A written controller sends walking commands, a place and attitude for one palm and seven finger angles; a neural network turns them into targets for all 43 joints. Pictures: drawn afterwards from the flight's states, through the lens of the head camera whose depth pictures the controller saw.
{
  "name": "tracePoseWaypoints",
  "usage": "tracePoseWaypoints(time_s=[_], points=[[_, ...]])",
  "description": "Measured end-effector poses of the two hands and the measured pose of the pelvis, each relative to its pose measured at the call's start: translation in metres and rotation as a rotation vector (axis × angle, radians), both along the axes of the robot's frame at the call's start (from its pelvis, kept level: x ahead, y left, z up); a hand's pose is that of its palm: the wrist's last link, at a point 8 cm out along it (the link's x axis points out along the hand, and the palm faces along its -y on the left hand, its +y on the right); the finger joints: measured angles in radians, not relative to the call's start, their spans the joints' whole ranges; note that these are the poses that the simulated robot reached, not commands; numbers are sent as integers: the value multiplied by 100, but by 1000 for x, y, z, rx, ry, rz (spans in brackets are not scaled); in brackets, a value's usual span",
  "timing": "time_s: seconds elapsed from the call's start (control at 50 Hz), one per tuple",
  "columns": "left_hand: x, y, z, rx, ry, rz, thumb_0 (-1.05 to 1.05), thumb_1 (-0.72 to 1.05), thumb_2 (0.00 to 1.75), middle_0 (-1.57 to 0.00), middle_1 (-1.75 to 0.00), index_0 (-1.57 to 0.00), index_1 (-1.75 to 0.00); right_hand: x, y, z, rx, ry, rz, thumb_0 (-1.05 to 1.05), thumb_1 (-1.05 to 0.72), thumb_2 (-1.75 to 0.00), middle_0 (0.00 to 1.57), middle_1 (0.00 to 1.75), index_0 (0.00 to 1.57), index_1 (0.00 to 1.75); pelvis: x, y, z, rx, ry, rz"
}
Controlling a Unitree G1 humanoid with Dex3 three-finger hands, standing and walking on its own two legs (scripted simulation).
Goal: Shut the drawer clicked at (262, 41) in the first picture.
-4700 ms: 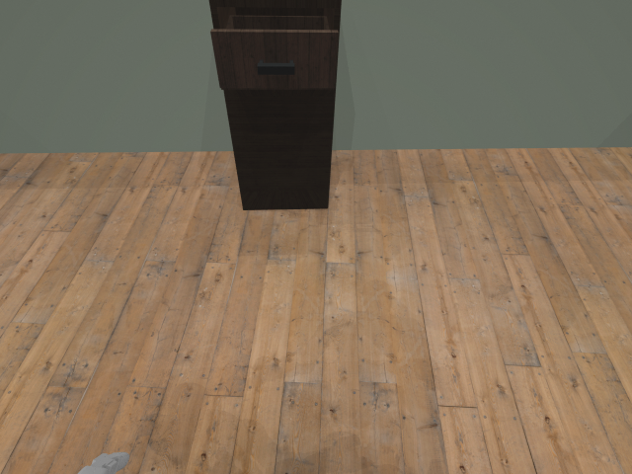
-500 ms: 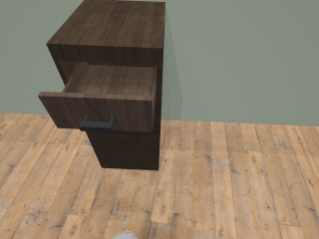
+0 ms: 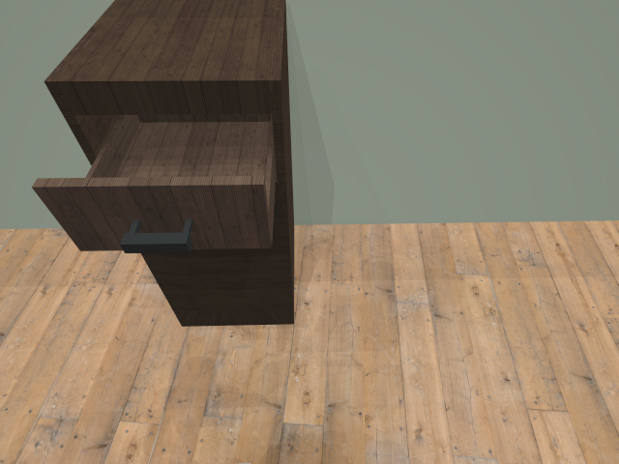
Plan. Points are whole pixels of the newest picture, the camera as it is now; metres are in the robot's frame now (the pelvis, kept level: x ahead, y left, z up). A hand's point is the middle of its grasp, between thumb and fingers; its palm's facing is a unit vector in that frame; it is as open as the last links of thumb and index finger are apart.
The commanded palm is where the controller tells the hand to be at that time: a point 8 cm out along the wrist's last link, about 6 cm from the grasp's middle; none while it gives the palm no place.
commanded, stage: come to a stop and stand still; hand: left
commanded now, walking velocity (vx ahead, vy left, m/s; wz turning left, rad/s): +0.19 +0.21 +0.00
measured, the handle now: (159, 233) +0.45 +0.27 +0.00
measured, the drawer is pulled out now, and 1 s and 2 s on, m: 0.19 0.19 0.19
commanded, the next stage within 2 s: look again from close up in 0.94 s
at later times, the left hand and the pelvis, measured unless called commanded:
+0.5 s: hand out of the picture -0.04 +0.19 -0.17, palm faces +0.11 -0.97 -0.22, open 7.4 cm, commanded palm none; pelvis -0.01 +0.01 +0.00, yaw +2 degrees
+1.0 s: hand out of the picture +0.02 +0.21 -0.17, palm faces +0.03 -0.98 -0.20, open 7.3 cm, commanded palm none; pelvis +0.00 +0.03 +0.01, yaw +0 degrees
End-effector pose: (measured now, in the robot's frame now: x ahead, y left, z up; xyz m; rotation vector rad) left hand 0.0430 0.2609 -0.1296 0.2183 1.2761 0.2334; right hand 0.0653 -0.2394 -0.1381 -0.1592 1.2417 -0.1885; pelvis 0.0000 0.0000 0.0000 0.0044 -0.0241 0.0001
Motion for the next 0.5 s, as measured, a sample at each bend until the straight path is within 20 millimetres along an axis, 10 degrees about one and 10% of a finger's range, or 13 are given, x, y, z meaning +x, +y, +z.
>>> tracePoseWaypoints(time_s=[0.18, 0.3, 0.5], points=[[-40, -60, 19, -42, 32, -3, 0, 90, 90, -20, -30, -20, -30, -62, -32, -2, 65, 110, -40, 0, -91, -90, 19, 30, 19, 30, -7, -27, 16, 45, 7, -13], [-57, -65, 19, -58, 64, 40, 1, 91, 90, -20, -30, -21, -30, -90, -34, 3, 48, 212, -17, 0, -91, -90, 19, 30, 19, 30, -10, -26, 19, 37, 24, 17], [-93, -22, -9, -91, 166, 107, 1, 90, 90, -20, -30, -21, -30, -46, 4, 4, -19, 113, 44, 0, -91, -90, 19, 30, 19, 30, -11, 12, 4, -6, 29, 34]])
